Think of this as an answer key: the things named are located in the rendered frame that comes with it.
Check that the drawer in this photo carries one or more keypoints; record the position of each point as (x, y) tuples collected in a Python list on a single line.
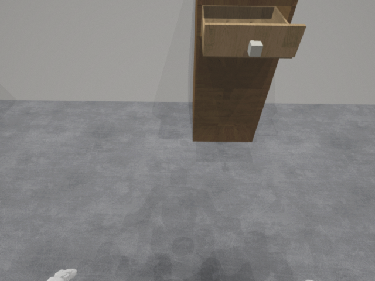
[(227, 31)]

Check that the handle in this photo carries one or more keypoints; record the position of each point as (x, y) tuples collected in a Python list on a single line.
[(255, 48)]

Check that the robot left hand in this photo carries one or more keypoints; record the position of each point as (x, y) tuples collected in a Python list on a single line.
[(63, 275)]

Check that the cabinet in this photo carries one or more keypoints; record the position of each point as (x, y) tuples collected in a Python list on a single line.
[(229, 93)]

